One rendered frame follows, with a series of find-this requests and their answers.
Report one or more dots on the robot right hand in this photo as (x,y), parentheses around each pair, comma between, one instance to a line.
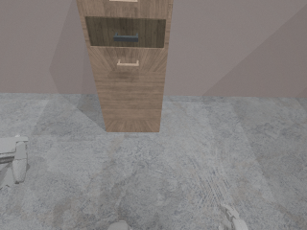
(233,216)

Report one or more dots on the cabinet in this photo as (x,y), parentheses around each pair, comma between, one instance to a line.
(130,99)

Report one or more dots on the drawer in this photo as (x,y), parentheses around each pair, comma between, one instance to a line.
(102,29)

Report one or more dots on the robot left hand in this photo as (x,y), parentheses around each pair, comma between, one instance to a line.
(13,152)

